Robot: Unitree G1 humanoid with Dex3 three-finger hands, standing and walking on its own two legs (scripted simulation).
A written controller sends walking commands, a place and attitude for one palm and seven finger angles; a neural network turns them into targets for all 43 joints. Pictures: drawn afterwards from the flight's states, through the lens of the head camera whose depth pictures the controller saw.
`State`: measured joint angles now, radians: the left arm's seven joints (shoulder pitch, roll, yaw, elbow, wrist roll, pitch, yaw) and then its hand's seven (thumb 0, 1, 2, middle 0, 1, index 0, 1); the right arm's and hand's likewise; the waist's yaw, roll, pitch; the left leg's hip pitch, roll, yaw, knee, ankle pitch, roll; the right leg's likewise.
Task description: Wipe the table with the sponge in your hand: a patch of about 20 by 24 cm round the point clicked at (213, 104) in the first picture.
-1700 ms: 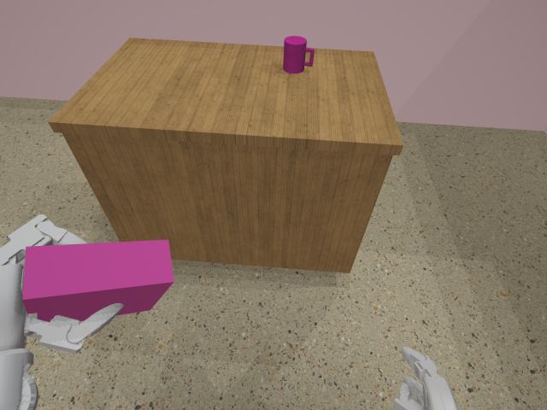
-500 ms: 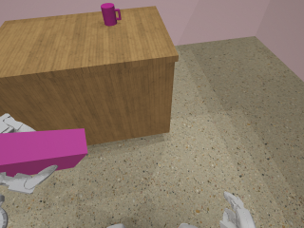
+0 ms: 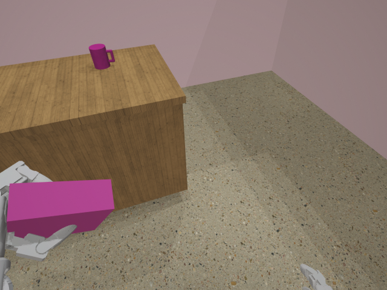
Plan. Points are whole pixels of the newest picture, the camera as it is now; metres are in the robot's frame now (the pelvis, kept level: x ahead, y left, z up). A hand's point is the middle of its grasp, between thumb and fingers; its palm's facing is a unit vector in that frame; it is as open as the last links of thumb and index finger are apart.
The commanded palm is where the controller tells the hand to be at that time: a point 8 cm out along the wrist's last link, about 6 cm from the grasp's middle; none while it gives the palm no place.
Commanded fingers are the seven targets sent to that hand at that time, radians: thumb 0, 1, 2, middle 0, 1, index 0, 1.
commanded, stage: take the last steps up to it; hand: left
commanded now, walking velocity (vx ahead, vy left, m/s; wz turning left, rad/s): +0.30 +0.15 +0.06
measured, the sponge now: (75, 209) +0.22 +0.20 +0.14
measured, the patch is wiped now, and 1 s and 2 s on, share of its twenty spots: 0.00 0.00 0.00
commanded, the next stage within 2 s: come to a stop and stand still in 1.88 s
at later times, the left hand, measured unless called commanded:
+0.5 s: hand (28, 182) +0.26 +0.29 +0.17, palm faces +0.43 -0.81 -0.41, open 9.5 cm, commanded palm +0.20 +0.32 +0.18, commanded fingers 0.00 0.10 1.30 -1.20 -1.60 -1.20 -1.60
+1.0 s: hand (36, 140) +0.36 +0.32 +0.17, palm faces +0.39 -0.80 -0.45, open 9.5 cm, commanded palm +0.31 +0.37 +0.18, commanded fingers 0.00 0.10 1.30 -1.20 -1.60 -1.20 -1.60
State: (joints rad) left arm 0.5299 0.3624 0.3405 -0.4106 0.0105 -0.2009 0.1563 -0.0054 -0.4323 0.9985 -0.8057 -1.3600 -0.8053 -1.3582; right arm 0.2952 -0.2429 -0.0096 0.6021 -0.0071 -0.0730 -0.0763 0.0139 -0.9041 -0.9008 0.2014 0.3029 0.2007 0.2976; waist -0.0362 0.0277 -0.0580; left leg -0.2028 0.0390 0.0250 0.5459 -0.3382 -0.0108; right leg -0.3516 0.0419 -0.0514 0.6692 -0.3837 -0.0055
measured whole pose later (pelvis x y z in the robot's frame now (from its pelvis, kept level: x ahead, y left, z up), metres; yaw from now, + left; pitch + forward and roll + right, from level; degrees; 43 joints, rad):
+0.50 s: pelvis +0.04 +0.04 +0.00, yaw +1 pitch -2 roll +2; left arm 0.44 0.36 0.34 -0.42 0.00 -0.25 0.16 0.00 -0.43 1.00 -0.81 -1.36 -0.81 -1.36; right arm 0.23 -0.23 -0.02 0.62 0.00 -0.10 -0.07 0.01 -0.90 -0.90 0.20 0.30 0.20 0.30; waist 0.01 -0.03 0.03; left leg -0.26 0.04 0.13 0.54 -0.23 0.01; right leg -0.28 -0.06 -0.03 0.72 -0.42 0.00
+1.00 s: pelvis +0.15 +0.09 +0.00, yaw +1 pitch -1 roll +1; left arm 0.50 0.36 0.34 -0.51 0.01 -0.26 0.16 0.00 -0.43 1.00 -0.81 -1.36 -0.81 -1.36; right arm 0.23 -0.25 -0.03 0.61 -0.01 -0.10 -0.06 0.02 -0.90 -0.90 0.20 0.30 0.20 0.30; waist 0.00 -0.02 0.07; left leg -0.32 0.07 0.13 0.54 -0.23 0.01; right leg -0.21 -0.11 -0.11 0.61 -0.38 0.03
